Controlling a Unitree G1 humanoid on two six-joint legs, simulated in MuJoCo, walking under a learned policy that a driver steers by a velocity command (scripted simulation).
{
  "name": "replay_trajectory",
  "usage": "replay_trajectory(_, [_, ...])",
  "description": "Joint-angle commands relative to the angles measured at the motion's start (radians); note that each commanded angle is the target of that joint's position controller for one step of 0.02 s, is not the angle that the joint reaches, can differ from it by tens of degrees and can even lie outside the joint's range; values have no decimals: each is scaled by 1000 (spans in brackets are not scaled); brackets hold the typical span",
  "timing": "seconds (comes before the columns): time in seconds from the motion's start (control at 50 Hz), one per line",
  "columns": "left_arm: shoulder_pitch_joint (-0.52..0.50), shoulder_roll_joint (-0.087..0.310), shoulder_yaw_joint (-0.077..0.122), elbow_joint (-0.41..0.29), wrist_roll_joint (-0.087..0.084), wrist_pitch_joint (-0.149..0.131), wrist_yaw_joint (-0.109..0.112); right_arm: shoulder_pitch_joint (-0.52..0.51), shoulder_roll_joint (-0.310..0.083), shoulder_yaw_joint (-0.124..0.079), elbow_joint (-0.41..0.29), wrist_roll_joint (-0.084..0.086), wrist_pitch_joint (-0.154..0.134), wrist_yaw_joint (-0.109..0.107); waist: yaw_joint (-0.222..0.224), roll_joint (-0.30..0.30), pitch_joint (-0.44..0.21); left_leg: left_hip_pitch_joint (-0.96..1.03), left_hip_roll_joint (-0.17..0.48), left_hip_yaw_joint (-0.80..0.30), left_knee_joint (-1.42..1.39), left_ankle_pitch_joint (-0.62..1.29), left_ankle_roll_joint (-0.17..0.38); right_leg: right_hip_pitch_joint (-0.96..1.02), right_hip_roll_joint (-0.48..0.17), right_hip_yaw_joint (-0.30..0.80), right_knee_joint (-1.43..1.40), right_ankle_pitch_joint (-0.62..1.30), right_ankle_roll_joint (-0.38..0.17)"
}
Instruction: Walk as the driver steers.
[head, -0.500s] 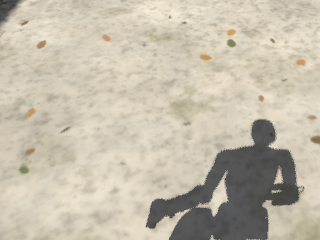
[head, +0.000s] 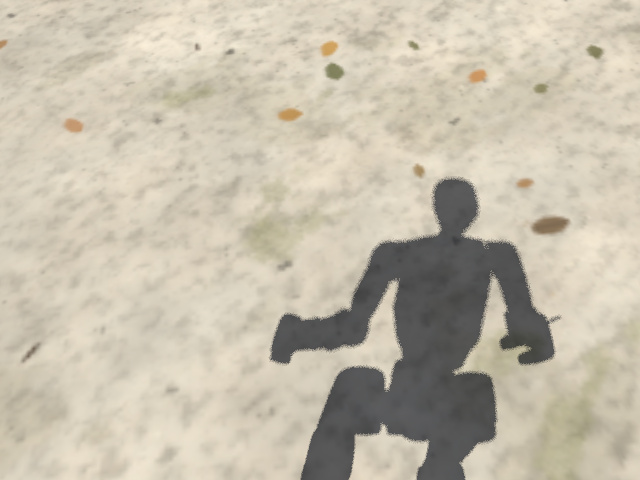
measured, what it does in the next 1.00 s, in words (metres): steps on the spot: left foot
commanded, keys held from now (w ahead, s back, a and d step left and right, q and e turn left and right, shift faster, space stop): no key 1.00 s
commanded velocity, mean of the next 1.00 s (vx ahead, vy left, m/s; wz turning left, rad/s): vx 0.01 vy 0.00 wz -0.10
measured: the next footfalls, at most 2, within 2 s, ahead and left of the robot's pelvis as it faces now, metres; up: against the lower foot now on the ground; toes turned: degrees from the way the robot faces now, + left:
left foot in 0.18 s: +0.06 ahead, +0.16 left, +0.00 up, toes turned -4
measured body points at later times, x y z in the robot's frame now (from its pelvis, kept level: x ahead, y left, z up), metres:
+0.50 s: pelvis +0.03 +0.04 +0.00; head +0.04 +0.04 +0.45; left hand +0.17 +0.30 -0.11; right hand +0.13 -0.22 -0.12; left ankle +0.02 +0.16 -0.74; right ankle +0.07 -0.09 -0.74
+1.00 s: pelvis +0.05 +0.05 +0.00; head +0.05 +0.05 +0.45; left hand +0.16 +0.30 -0.14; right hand +0.09 -0.22 -0.14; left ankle +0.02 +0.16 -0.74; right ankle +0.07 -0.09 -0.74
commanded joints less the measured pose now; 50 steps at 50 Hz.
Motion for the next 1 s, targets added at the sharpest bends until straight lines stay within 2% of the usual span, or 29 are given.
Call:
replay_trajectory(0.02, [-29,150,40,-70,3,-10,14,60,-55,-9,-31,2,0,-2,-14,-144,-224,84,9,-5,-112,49,-12,156,-233,228,-116,175,-180])
replay_trajectory(0.1, [-28,138,28,-52,11,-2,5,50,-69,-10,-35,6,0,10,10,-175,-182,156,8,7,-239,53,2,116,-237,276,-123,-7,-170])
replay_trajectory(0.12, [-32,132,23,-47,10,0,3,57,-67,-9,-33,6,-3,14,7,-174,-171,180,6,13,-293,64,12,113,-235,287,-114,-31,-162])
replay_trajectory(0.16, [-46,106,9,-37,1,3,2,107,-47,-5,-13,0,-14,27,-30,-157,-156,301,-5,42,-506,196,44,71,-202,275,-79,-76,-116])
replay_trajectory(0.18, [-6,81,0,-19,3,0,1,116,-61,-4,-12,-15,-18,31,-27,-119,-149,366,34,3,-582,271,70,35,-164,250,-51,-122,-64])
replay_trajectory(0.2, [35,47,-10,-14,18,-6,1,129,-130,-14,-22,-35,-21,28,9,41,-156,412,195,-162,-635,376,127,-21,-72,161,95,-234,0])
replay_trajectory(0.22, [23,49,-4,-36,12,-12,0,74,-144,-13,-9,-42,-21,28,52,217,-108,254,292,-280,-687,311,243,-2,-1,45,112,-308,43])
replay_trajectory(0.24, [-4,93,4,-21,21,-14,4,-9,-85,4,-44,-42,-30,28,37,182,-83,179,271,-269,-716,230,255,86,-34,45,149,-276,67])
replay_trajectory(0.26, [-28,93,10,-17,20,-13,4,-21,-72,8,-41,-34,-36,25,34,165,-81,187,219,-219,-701,177,214,112,-33,34,124,-203,68])
replay_trajectory(0.28, [-40,69,5,-5,24,-7,6,-1,-84,6,-29,-23,-41,24,23,150,-81,195,177,-174,-687,147,177,143,-38,30,79,-139,71])
replay_trajectory(0.3, [-47,63,3,-6,30,-1,6,19,-88,7,-18,-15,-47,23,10,154,-75,200,163,-158,-682,127,156,163,-49,42,48,-85,74])
replay_trajectory(0.34, [-34,46,-2,8,24,2,0,62,-69,17,2,-18,-47,20,7,123,-71,185,126,-115,-677,62,123,208,-62,55,13,-42,62])
replay_trajectory(0.38, [-24,67,4,28,16,-1,-2,82,-58,23,6,-20,-41,18,-10,58,-41,184,90,-76,-666,-8,105,178,-68,68,1,-67,40])
replay_trajectory(0.4, [-29,63,4,32,15,-6,-1,85,-64,24,9,-18,-41,17,-12,33,-33,199,80,-65,-646,7,102,163,-71,72,-4,-65,35])
replay_trajectory(0.42, [-29,61,4,42,17,-10,0,93,-63,24,11,-15,-41,15,-18,1,-37,214,72,-54,-631,35,102,154,-74,79,-14,-60,36])
replay_trajectory(0.48, [-17,48,1,66,17,-22,2,107,-58,27,23,-11,-41,13,-26,-42,-69,256,59,-30,-592,132,104,165,-81,88,-14,21,41])
replay_trajectory(0.56, [-3,49,1,97,11,-26,7,112,-46,32,42,-9,-37,17,-27,-52,-91,277,46,-12,-576,189,100,188,-85,91,-6,72,37])
replay_trajectory(0.68, [7,52,1,147,7,-22,16,115,-43,35,82,-7,-35,21,-22,-34,-87,281,37,-2,-583,226,94,217,-87,90,-1,114,33])
replay_trajectory(1.0, [-15,44,-5,307,2,-14,27,157,-47,44,193,-4,-35,11,-21,-20,-54,292,28,3,-627,235,94,242,-73,62,-26,109,45])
